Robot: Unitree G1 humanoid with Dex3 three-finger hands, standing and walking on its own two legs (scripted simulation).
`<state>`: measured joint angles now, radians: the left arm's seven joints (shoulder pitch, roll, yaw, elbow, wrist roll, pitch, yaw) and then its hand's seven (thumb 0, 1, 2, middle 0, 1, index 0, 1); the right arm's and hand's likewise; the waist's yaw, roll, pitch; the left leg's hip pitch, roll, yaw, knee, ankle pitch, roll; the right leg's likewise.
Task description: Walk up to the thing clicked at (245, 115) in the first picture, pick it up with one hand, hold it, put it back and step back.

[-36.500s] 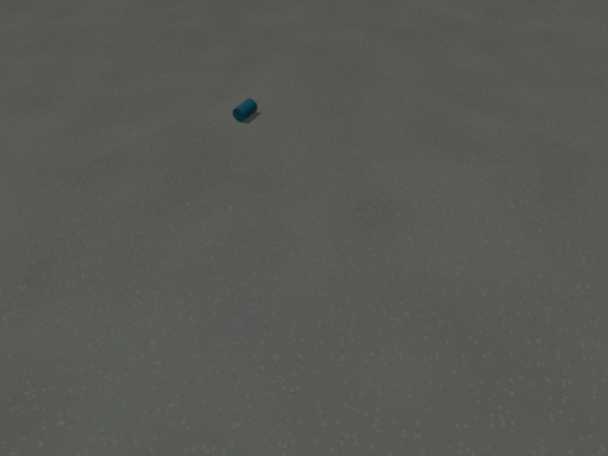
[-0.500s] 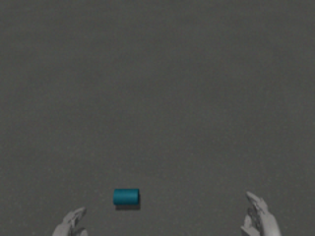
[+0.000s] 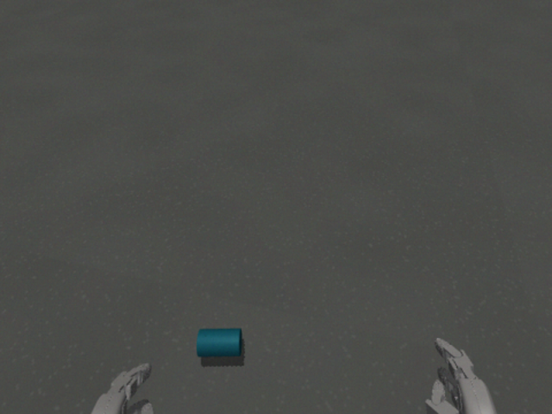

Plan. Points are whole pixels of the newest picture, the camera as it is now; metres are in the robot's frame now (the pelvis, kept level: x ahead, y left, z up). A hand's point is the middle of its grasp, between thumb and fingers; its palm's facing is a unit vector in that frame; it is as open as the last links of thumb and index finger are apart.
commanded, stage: home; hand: left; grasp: from above
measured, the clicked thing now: (220, 342) +0.52 +0.20 -0.67
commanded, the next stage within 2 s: stand in 1.00 s
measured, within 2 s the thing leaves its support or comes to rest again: neither
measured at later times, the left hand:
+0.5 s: hand (157, 409) +0.18 +0.18 -0.04, palm faces +0.04 -0.98 -0.21, open 7.4 cm
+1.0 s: hand out of the picture +0.18 +0.18 -0.04, palm faces +0.05 -0.98 -0.20, open 7.4 cm
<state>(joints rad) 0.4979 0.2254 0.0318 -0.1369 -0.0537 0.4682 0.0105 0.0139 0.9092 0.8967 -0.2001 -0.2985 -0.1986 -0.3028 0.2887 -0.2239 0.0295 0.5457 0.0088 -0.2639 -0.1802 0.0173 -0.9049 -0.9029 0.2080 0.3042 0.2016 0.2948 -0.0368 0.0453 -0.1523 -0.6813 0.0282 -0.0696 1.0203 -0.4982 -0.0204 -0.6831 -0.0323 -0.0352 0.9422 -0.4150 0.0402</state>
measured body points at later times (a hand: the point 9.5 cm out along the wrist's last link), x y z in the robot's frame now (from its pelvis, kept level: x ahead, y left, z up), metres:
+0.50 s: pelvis +0.02 +0.00 +0.00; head +0.04 +0.00 +0.45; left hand +0.18 +0.23 -0.03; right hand +0.18 -0.25 -0.06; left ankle +0.01 +0.13 -0.68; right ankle +0.03 -0.15 -0.68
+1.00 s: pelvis +0.02 +0.00 +0.00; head +0.03 +0.00 +0.45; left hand +0.17 +0.23 -0.03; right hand +0.18 -0.25 -0.06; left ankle +0.01 +0.13 -0.68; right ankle +0.03 -0.15 -0.68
